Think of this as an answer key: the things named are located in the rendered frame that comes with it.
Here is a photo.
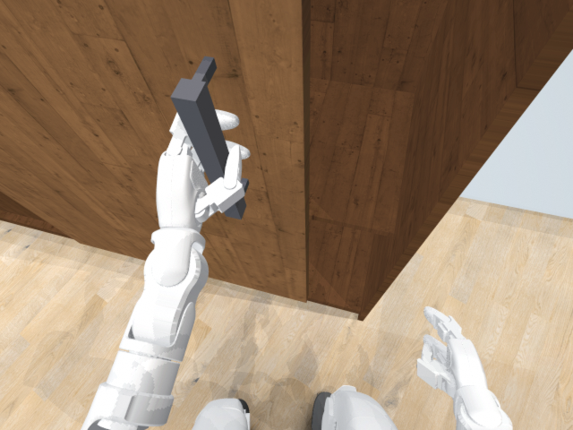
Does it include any robot left hand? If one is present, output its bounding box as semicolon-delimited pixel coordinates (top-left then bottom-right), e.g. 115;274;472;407
156;109;251;233

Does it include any left robot forearm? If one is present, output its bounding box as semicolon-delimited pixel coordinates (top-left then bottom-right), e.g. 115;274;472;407
81;227;209;430

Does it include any right robot thigh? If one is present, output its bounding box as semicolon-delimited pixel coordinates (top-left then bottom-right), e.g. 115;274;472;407
324;391;398;430

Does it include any left robot thigh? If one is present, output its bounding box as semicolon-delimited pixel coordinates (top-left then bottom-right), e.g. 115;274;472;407
192;399;250;430

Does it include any wardrobe door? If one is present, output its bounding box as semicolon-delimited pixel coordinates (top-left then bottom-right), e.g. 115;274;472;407
0;192;45;221
0;0;311;303

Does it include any right robot forearm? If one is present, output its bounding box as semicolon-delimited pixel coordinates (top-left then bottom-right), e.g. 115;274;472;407
453;385;513;430

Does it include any robot thigh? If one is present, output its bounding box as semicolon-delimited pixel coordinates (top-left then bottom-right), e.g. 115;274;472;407
192;399;250;430
324;391;398;430

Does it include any handle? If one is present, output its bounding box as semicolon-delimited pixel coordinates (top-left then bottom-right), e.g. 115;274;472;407
170;56;249;219

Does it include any robot right hand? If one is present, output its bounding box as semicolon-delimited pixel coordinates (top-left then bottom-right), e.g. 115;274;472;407
417;306;488;401

